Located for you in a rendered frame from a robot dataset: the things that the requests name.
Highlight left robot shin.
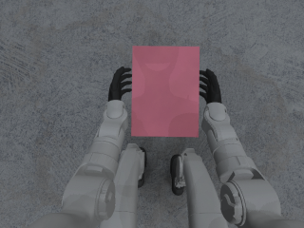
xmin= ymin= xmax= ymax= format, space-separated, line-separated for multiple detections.
xmin=121 ymin=143 xmax=143 ymax=180

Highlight robot left hand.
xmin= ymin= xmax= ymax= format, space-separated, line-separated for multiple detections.
xmin=108 ymin=66 xmax=132 ymax=101

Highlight robot right thigh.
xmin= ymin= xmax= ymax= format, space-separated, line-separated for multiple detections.
xmin=177 ymin=153 xmax=229 ymax=228

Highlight robot left forearm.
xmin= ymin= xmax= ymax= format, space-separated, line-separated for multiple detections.
xmin=62 ymin=100 xmax=129 ymax=209

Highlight right robot upper arm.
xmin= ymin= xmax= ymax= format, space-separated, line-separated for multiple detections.
xmin=220 ymin=179 xmax=304 ymax=228

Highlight carton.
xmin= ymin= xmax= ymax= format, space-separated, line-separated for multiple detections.
xmin=131 ymin=46 xmax=200 ymax=138

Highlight robot right hand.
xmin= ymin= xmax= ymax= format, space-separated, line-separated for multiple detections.
xmin=199 ymin=68 xmax=222 ymax=104

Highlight left robot upper arm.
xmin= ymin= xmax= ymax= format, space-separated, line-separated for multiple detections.
xmin=26 ymin=175 xmax=116 ymax=228

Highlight robot right forearm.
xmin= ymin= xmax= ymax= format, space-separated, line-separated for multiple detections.
xmin=201 ymin=102 xmax=281 ymax=213

